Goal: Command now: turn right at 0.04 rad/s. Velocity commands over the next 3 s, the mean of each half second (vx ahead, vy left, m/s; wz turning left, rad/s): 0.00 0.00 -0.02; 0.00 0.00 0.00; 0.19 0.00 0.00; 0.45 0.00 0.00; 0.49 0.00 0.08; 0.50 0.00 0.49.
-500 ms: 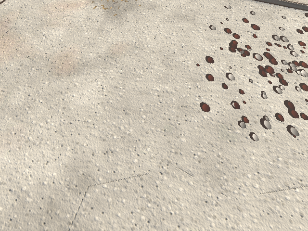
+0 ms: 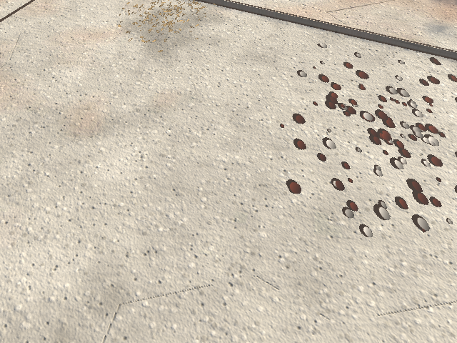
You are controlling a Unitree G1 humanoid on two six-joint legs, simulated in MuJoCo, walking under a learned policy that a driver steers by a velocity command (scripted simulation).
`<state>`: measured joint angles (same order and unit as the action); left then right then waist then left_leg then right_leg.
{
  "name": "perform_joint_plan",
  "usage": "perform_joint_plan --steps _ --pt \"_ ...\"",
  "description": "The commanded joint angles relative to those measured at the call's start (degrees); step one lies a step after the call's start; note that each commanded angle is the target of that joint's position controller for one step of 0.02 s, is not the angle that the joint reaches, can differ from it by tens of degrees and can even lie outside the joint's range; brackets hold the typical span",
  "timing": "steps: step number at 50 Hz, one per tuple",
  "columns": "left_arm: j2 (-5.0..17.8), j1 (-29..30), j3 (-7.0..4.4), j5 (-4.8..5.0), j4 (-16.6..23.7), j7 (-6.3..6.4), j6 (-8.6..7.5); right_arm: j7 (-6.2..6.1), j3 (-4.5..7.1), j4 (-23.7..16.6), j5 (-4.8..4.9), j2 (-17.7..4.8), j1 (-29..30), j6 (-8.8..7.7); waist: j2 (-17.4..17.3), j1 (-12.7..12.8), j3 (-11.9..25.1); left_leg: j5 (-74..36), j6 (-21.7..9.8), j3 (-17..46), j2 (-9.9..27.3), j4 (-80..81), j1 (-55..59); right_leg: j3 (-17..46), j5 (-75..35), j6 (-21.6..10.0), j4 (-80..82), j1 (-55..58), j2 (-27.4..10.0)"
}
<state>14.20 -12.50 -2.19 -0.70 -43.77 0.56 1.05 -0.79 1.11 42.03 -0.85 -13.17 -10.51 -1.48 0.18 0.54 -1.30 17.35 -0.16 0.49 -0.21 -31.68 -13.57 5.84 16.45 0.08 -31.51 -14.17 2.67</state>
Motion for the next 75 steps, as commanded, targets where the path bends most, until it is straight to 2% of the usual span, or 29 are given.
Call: perform_joint_plan --steps 1,16,30,43,56,57,58,59,60,61,62,63,64,66,68,70,71,72,73,74,75 --pt "5.4 1.2 -1.39 0.07 3.2 0.42 -0.85 -0.09 1.67 -3.6 0.10 -6.8 0.6 -0.69 0.4 -0.6 2.6 -9.0 -1.9 4.0 3.8 5.2 1.5 3.3 -10.1 -1.1 4.4 0.0 -3.4" --pt "5.1 -0.1 -1.70 0.27 -1.3 1.79 -0.32 0.17 1.21 0.4 0.31 -5.9 -0.7 -1.04 -0.4 -0.2 1.4 -8.5 -2.0 3.5 2.9 7.0 0.3 3.1 -12.2 -0.3 4.6 3.2 -3.7" --pt "4.6 -0.7 -1.83 0.43 -8.5 2.36 -0.35 -0.12 0.99 6.6 0.55 -6.2 -2.3 -1.02 -0.4 -0.4 0.0 -7.5 -2.7 3.9 2.8 9.7 0.8 2.0 -11.9 0.7 6.3 4.1 -3.4" --pt "4.2 -1.8 -1.31 0.56 -14.5 2.65 -0.66 -0.40 0.65 11.5 0.73 -6.2 -3.7 -0.60 -0.5 -0.6 -0.8 -7.8 -3.2 4.0 2.5 11.1 1.8 1.0 -11.2 1.1 7.7 3.7 -3.3" --pt "3.6 -3.0 -0.55 0.66 -17.8 2.79 -0.84 -0.50 0.35 14.4 0.85 -5.8 -5.1 -0.21 -0.4 -0.8 -1.2 -8.7 -3.4 3.9 2.2 11.5 2.3 0.3 -10.8 1.2 8.4 3.1 -3.4" --pt "2.8 -4.0 -0.33 0.66 -18.4 2.82 -0.79 -0.60 0.28 15.0 0.82 -5.5 -6.0 -0.12 -0.9 -0.8 0.1 -2.2 -3.5 3.9 1.9 12.5 2.9 -0.8 -6.5 1.2 8.0 3.5 -2.6" --pt "2.5 -4.0 -0.25 0.88 -18.5 2.89 -0.76 -0.80 0.62 15.3 1.11 -6.5 -6.4 0.09 -2.0 -1.1 -0.6 8.0 -4.4 5.0 2.1 13.8 2.4 -2.7 -0.2 0.9 5.7 1.9 -1.0" --pt "2.6 -3.2 -0.30 1.12 -18.0 2.88 -0.96 -1.01 1.32 15.3 1.55 -8.6 -7.0 0.25 -4.8 -1.8 -1.9 18.6 -6.4 8.6 4.1 16.0 2.0 -4.9 6.7 0.5 1.4 -1.7 0.6" --pt "2.8 -1.5 -0.25 1.21 -16.9 2.72 -1.54 -1.15 1.85 15.5 1.85 -10.3 -8.8 0.24 -7.7 -2.7 -3.5 27.6 -9.3 15.6 9.1 19.8 2.5 -6.2 9.7 0.1 -3.8 -6.9 0.7" --pt "2.9 0.6 -0.12 1.35 -15.5 2.35 -2.47 -1.27 2.52 15.6 1.96 -12.0 -10.0 -0.04 -9.8 -3.4 -5.7 31.5 -12.6 23.3 15.0 23.6 1.4 -6.3 9.3 -0.5 -9.5 -10.4 -1.3" --pt "3.1 2.2 -0.19 1.66 -14.6 1.88 -3.39 -1.36 2.87 15.4 1.66 -12.5 -10.3 -0.61 -9.7 -3.7 -7.8 30.1 -15.0 28.1 18.6 25.9 0.6 -4.8 9.7 -1.1 -15.1 -13.9 -3.7" --pt "3.4 2.7 -0.42 1.95 -14.2 1.39 -4.13 -1.27 2.89 15.1 1.27 -11.9 -10.2 -1.31 -8.7 -3.6 -8.6 26.4 -16.1 29.9 20.4 26.5 2.5 -3.5 12.0 -1.6 -20.2 -18.2 -5.5" --pt "3.6 2.1 -0.64 2.19 -14.2 0.94 -4.78 -1.11 2.80 14.7 1.41 -11.0 -9.7 -1.85 -7.0 -2.8 -8.2 22.9 -15.9 29.1 20.5 26.1 5.2 -2.9 12.7 -2.2 -22.1 -21.2 -6.9" --pt "3.4 2.3 -0.76 2.47 -14.0 0.24 -6.01 -0.89 2.74 13.4 2.39 -10.0 -7.8 -2.25 -5.0 -1.9 -6.3 14.8 -12.8 21.8 17.2 25.1 7.0 -3.9 10.1 -2.9 -14.7 -19.1 -7.9" --pt "2.3 1.4 -0.70 2.32 -14.5 -0.22 -6.68 -0.74 3.00 13.0 2.82 -11.0 -6.8 -1.91 -6.0 -0.9 -3.8 8.8 -11.0 13.7 12.6 23.1 2.9 -7.5 5.4 -2.3 -5.2 -8.6 -5.5" --pt "2.0 -4.8 -1.13 2.26 -17.3 -0.49 -6.58 -0.57 3.11 12.9 3.28 -11.6 -6.5 -1.23 -5.4 2.1 -1.9 9.4 -10.3 9.4 9.7 18.4 -5.1 -11.8 -4.3 -1.1 2.7 5.8 -1.6" --pt "2.5 -8.9 -1.54 2.26 -18.9 -0.35 -6.20 -0.43 2.73 12.8 3.15 -10.5 -6.7 -1.16 -4.2 3.6 -1.1 10.2 -9.5 8.5 8.3 15.0 -8.7 -12.1 -4.3 -0.9 3.8 11.6 -0.5" --pt "3.6 -13.2 -1.97 2.33 -19.8 -0.13 -6.02 -0.14 1.85 12.2 2.72 -7.9 -5.5 -1.50 -0.9 5.7 -0.6 7.3 -7.6 5.6 5.9 6.4 -13.4 -6.9 -1.9 -2.0 6.6 17.4 -3.8" --pt "8.3 -19.5 -2.79 1.95 -20.0 0.31 -6.00 0.50 0.42 10.9 1.32 -3.0 -4.5 -2.02 12.6 7.2 2.5 8.5 -3.3 -1.9 0.9 -16.1 -19.8 11.8 6.1 -6.1 14.2 22.2 -16.8" --pt "13.1 -22.4 -3.29 0.83 -20.4 -0.66 -6.80 0.34 0.71 8.5 2.52 -2.8 -4.4 -3.12 18.4 6.4 2.1 15.1 -3.4 1.0 -3.3 -29.4 -31.0 35.1 20.3 -14.6 23.2 23.1 -25.9" --pt "10.3 -16.6 -2.26 0.80 -19.1 -1.15 -7.82 0.39 1.29 8.0 3.80 -6.3 -2.9 -4.00 9.8 4.0 -3.1 11.4 -4.6 5.3 1.3 -36.9 -35.8 35.1 26.2 -15.4 24.1 18.9 -26.8"
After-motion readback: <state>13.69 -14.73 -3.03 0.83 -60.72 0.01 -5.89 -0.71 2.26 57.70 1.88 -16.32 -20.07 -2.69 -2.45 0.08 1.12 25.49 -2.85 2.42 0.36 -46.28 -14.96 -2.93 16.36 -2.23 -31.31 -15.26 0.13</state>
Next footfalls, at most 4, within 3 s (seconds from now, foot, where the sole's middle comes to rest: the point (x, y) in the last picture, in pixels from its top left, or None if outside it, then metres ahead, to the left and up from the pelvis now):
1.44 right None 0.11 -0.13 -0.77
1.94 left None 0.49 0.09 -0.77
2.48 right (286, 258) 0.79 -0.15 -0.77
3.00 left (195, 204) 1.01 0.16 -0.77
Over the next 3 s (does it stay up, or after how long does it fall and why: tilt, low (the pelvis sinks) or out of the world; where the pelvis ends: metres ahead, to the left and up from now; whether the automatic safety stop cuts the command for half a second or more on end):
stays up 0.88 0.02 -0.01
